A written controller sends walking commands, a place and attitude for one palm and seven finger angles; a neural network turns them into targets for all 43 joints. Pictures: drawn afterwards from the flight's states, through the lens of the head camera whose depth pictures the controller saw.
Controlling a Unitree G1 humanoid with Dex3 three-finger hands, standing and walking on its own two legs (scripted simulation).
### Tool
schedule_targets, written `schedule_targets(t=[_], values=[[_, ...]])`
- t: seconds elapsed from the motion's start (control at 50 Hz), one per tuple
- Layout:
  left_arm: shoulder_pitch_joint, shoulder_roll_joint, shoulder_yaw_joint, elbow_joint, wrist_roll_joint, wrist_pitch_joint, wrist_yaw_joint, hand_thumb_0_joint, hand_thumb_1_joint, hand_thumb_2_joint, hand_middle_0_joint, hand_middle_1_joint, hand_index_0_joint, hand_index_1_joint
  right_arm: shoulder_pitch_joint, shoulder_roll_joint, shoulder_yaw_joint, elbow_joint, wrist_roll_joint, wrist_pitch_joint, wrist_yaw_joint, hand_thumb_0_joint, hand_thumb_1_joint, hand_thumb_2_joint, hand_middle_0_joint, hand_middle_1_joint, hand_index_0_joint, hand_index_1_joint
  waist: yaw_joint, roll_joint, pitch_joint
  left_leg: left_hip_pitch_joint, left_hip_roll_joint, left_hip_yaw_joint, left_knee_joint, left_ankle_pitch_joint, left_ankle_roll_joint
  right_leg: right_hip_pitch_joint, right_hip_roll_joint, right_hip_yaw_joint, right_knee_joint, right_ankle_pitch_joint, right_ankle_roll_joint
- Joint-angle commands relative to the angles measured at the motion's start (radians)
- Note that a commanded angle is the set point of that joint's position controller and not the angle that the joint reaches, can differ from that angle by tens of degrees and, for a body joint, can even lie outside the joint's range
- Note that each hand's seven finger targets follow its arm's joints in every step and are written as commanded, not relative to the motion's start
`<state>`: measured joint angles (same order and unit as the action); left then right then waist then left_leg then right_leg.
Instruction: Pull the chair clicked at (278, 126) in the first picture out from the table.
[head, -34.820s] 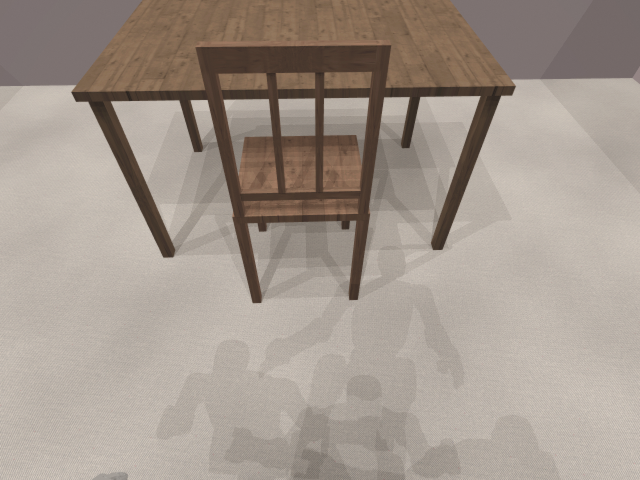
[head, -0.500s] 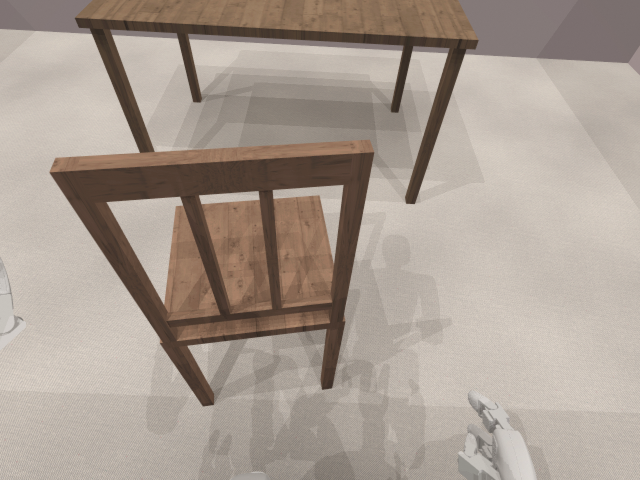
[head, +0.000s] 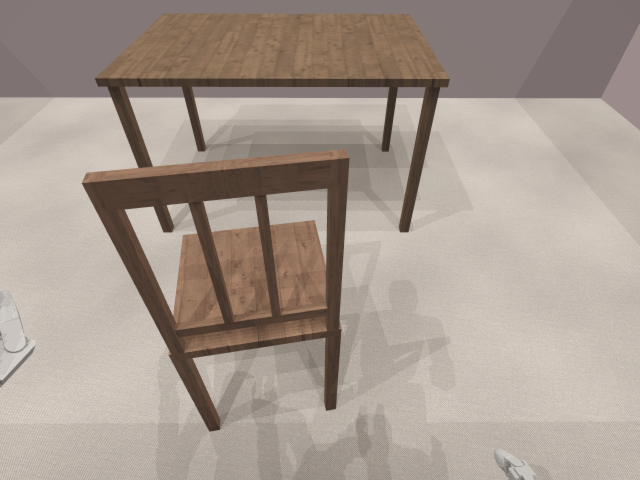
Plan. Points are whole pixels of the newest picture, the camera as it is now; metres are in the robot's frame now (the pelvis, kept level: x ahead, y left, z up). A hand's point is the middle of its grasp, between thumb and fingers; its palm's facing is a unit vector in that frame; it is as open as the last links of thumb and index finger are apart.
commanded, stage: stop stepping back and stand still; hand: left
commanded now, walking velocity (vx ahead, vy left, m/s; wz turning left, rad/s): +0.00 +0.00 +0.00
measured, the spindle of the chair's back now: (214, 267) +0.49 +0.22 -0.06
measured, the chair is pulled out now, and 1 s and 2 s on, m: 0.63 0.63 0.63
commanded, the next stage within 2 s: let the arm hang, fingers relaxed in 0.02 s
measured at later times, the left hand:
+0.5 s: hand out of the picture +0.04 +0.17 -0.16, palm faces +0.08 -0.98 -0.19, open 6.8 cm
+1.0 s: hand out of the picture -0.01 +0.14 -0.17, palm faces +0.05 -0.98 -0.17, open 7.4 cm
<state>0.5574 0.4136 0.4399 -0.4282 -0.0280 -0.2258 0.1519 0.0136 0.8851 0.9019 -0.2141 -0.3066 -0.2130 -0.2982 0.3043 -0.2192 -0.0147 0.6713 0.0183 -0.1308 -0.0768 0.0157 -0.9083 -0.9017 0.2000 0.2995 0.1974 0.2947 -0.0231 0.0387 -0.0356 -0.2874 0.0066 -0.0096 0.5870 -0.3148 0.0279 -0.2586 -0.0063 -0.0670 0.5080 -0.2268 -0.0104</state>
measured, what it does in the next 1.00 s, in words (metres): stands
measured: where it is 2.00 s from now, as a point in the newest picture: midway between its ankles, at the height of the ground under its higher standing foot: outside the picture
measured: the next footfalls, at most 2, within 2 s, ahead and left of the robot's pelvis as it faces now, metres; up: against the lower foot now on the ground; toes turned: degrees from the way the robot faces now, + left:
none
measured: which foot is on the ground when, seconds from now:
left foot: down 0.00-1.00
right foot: down 0.00-1.00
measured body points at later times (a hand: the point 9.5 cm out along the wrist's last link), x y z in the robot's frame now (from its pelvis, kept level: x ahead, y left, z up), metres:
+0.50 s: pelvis +0.00 -0.01 +0.00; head +0.01 +0.00 +0.45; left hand +0.04 +0.22 -0.15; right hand +0.05 -0.25 -0.14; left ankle +0.03 +0.11 -0.73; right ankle +0.03 -0.12 -0.73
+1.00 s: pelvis +0.00 -0.02 +0.01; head +0.01 -0.03 +0.45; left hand -0.01 +0.19 -0.15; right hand -0.04 -0.21 -0.16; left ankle +0.03 +0.11 -0.73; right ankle +0.03 -0.12 -0.73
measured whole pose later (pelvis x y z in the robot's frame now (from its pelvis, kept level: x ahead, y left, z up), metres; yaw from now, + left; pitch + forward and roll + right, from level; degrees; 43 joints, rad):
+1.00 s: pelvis +0.00 -0.02 +0.01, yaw +1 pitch -1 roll +0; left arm 0.32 0.12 -0.02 1.07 0.00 0.01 0.03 0.01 0.91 0.90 -0.20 -0.30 -0.20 -0.30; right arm 0.39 -0.09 0.01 1.08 -0.01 0.00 -0.02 0.01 -0.91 -0.90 0.20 0.30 0.20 0.29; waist -0.01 0.02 0.03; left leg -0.24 0.01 -0.03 0.47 -0.21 -0.01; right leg -0.24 -0.01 -0.09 0.47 -0.21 -0.03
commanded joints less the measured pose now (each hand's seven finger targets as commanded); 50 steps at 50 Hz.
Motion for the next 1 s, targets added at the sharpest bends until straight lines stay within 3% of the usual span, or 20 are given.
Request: schedule_targets(t=[0.0,0.04,0.08,0.1,0.12,0.14,0.2,0.22,0.24,0.26,0.32,0.36,0.4,0.42,0.48,0.54,0.62,0.68,0.82,0.98], values=[[-0.11,0.163,0.072,-0.193,0.0,-0.037,0.017,0.0,0.9,0.9,-0.2,-0.3,-0.2,-0.3,-0.143,-0.117,-0.031,-0.161,-0.008,-0.067,-0.018,0.0,-0.9,-0.9,0.2,0.3,0.2,0.3,0.003,-0.028,0.02,0.005,0.075,-0.111,-0.211,-0.064,0.038,-0.015,-0.102,0.151,-0.156,-0.188,-0.028],[-0.103,0.164,0.076,-0.194,0.007,-0.032,0.019,0.0,0.9,0.9,-0.2,-0.3,-0.2,-0.3,-0.161,-0.112,-0.028,-0.169,-0.004,-0.068,-0.02,0.0,-0.9,-0.9,0.2,0.3,0.2,0.3,0.012,0.023,0.034,-0.046,0.104,-0.142,-0.279,-0.156,0.045,0.026,-0.072,0.123,-0.138,-0.179,-0.005],[-0.133,0.173,0.078,-0.221,0.014,-0.033,0.024,0.0,0.9,0.9,-0.2,-0.3,-0.2,-0.3,-0.165,-0.105,-0.024,-0.173,-0.005,-0.07,-0.025,0.0,-0.9,-0.9,0.2,0.3,0.2,0.3,0.012,0.049,0.059,-0.092,0.102,-0.144,-0.297,-0.158,0.043,0.066,-0.069,0.119,-0.137,-0.115,-0.002],[-0.138,-0.09,-0.325,0.536,0.09,0.151,-0.125,0.0,0.9,0.9,-0.2,-0.3,-0.2,-0.3,-0.139,-0.212,-0.063,0.053,-0.034,-0.053,0.076,0.0,-0.9,-0.9,0.2,0.3,0.2,0.3,-0.025,0.047,0.138,-0.136,0.089,-0.166,-0.128,0.173,0.041,-0.095,-0.081,0.045,0.073,0.11,-0.014],[-0.101,-0.179,-0.322,0.57,0.07,0.229,-0.146,0.0,0.9,0.9,-0.2,-0.3,-0.2,-0.3,-0.082,-0.095,-0.042,0.059,-0.032,0.018,0.078,0.0,-0.9,-0.9,0.2,0.3,0.2,0.3,0.007,0.035,0.036,-0.111,0.093,-0.131,-0.157,0.244,0.031,-0.028,-0.069,0.033,0.05,0.083,0.0],[-0.115,-0.19,-0.344,0.601,0.063,0.245,-0.149,0.0,0.9,0.9,-0.2,-0.3,-0.2,-0.3,-0.091,-0.085,-0.026,0.044,-0.037,0.039,0.075,0.0,-0.9,-0.9,0.2,0.3,0.2,0.3,0.02,0.026,0.013,-0.129,0.106,-0.159,-0.172,0.182,0.037,-0.013,-0.069,0.031,0.049,0.002,-0.003],[-0.198,-0.144,-0.357,0.757,0.066,0.241,-0.143,0.0,0.9,0.9,-0.2,-0.3,-0.2,-0.3,-0.085,-0.094,-0.019,0.045,-0.047,0.075,0.07,0.0,-0.9,-0.9,0.2,0.3,0.2,0.3,0.029,-0.215,-0.015,-0.091,0.06,-0.151,-0.105,0.239,0.036,0.052,-0.098,0.081,-0.018,0.101,-0.034],[-0.218,-0.124,-0.361,0.818,0.065,0.236,-0.139,0.0,0.9,0.9,-0.2,-0.3,-0.2,-0.3,-0.071,-0.1,-0.02,0.053,-0.045,0.085,0.068,0.0,-0.9,-0.9,0.2,0.3,0.2,0.3,0.023,-0.27,-0.044,-0.041,0.036,-0.123,-0.075,0.284,0.026,0.069,-0.128,0.105,-0.029,0.17,-0.061],[-0.233,-0.108,-0.367,0.88,0.062,0.235,-0.136,0.0,0.9,0.9,-0.2,-0.3,-0.2,-0.3,-0.059,-0.103,-0.018,0.069,-0.042,0.095,0.066,0.0,-0.9,-0.9,0.2,0.3,0.2,0.3,0.016,-0.279,-0.064,0.009,0.022,-0.099,-0.061,0.309,0.016,0.074,-0.151,0.114,-0.039,0.215,-0.077],[-0.254,-0.096,-0.378,0.939,0.057,0.239,-0.133,0.0,0.9,0.9,-0.2,-0.3,-0.2,-0.3,-0.055,-0.103,-0.017,0.087,-0.041,0.101,0.066,0.0,-0.9,-0.9,0.2,0.3,0.2,0.3,0.01,-0.214,-0.038,0.037,0.02,-0.095,-0.07,0.31,0.012,0.042,-0.151,0.109,-0.043,0.191,-0.086],[-0.246,-0.091,-0.402,1.113,0.046,0.239,-0.13,0.0,0.9,0.9,-0.2,-0.3,-0.2,-0.3,-0.074,-0.095,0.0,0.151,-0.039,0.109,0.063,0.0,-0.9,-0.9,0.2,0.3,0.2,0.3,0.026,0.043,0.028,0.022,0.052,-0.121,-0.152,0.266,0.016,0.026,-0.104,0.102,-0.065,0.06,-0.054],[-0.231,-0.087,-0.413,1.207,0.043,0.236,-0.129,0.0,0.9,0.9,-0.2,-0.3,-0.2,-0.3,-0.058,-0.086,0.005,0.187,-0.035,0.114,0.058,0.0,-0.9,-0.9,0.2,0.3,0.2,0.3,0.028,0.083,0.057,0.008,0.06,-0.123,-0.181,0.204,0.015,0.041,-0.089,0.097,-0.101,0.039,-0.048],[-0.203,-0.135,-0.394,1.243,0.048,0.234,-0.123,0.0,0.9,0.9,-0.2,-0.3,-0.2,-0.3,-0.028,-0.056,-0.001,0.211,-0.042,0.116,0.054,0.0,-0.9,-0.9,0.2,0.3,0.2,0.3,0.028,0.145,0.018,0.01,0.063,-0.118,-0.19,0.135,0.016,0.072,-0.092,0.085,-0.115,0.029,-0.052],[-0.203,-0.135,-0.396,1.263,0.047,0.233,-0.122,0.0,0.9,0.9,-0.2,-0.3,-0.2,-0.3,-0.011,-0.038,-0.007,0.219,-0.042,0.118,0.053,0.0,-0.9,-0.9,0.2,0.3,0.2,0.3,0.027,0.133,0.003,0.009,0.062,-0.114,-0.194,0.116,0.015,0.086,-0.092,0.086,-0.121,0.027,-0.052],[-0.223,-0.126,-0.414,1.316,0.042,0.232,-0.127,0.0,0.9,0.9,-0.2,-0.3,-0.2,-0.3,0.027,-0.048,-0.009,0.25,-0.037,0.127,0.053,0.0,-0.9,-0.9,0.2,0.3,0.2,0.3,0.022,0.014,0.061,-0.015,0.062,-0.11,-0.204,0.032,0.014,0.052,-0.101,0.09,-0.17,-0.053,-0.057],[-0.225,-0.118,-0.42,1.364,0.039,0.231,-0.13,0.0,0.9,0.9,-0.2,-0.3,-0.2,-0.3,0.071,-0.042,-0.006,0.286,-0.037,0.129,0.055,0.0,-0.9,-0.9,0.2,0.3,0.2,0.3,0.017,-0.028,0.081,-0.007,0.052,-0.094,-0.192,0.016,0.01,0.019,-0.115,0.102,-0.196,-0.127,-0.065],[-0.209,-0.12,-0.429,1.414,0.035,0.234,-0.128,0.0,0.9,0.9,-0.2,-0.3,-0.2,-0.3,0.116,-0.034,0.0,0.326,-0.036,0.128,0.052,0.0,-0.9,-0.9,0.2,0.3,0.2,0.3,0.017,-0.046,0.104,-0.005,0.055,-0.092,-0.198,0.013,0.015,-0.004,-0.111,0.106,-0.203,-0.156,-0.067],[-0.188,-0.131,-0.434,1.444,0.033,0.236,-0.126,0.0,0.9,0.9,-0.2,-0.3,-0.2,-0.3,0.131,-0.027,0.005,0.348,-0.034,0.122,0.048,0.0,-0.9,-0.9,0.2,0.3,0.2,0.3,0.024,-0.012,0.114,-0.018,0.07,-0.103,-0.23,0.017,0.021,0.006,-0.098,0.091,-0.185,-0.123,-0.059],[-0.163,-0.157,-0.436,1.477,0.033,0.233,-0.119,0.0,0.9,0.9,-0.2,-0.3,-0.2,-0.3,0.17,0.005,0.008,0.383,-0.032,0.119,0.045,0.0,-0.9,-0.9,0.2,0.3,0.2,0.3,0.025,-0.055,0.13,-0.028,0.058,-0.083,-0.221,0.021,0.019,0.006,-0.102,0.099,-0.187,-0.131,-0.061],[-0.154,-0.192,-0.431,1.476,0.034,0.229,-0.113,0.0,0.9,0.9,-0.2,-0.3,-0.2,-0.3,0.173,0.043,0.008,0.395,-0.032,0.116,0.04,0.0,-0.9,-0.9,0.2,0.3,0.2,0.3,0.027,-0.024,0.145,-0.032,0.062,-0.082,-0.223,0.053,0.019,0.003,-0.096,0.092,-0.171,-0.086,-0.062]])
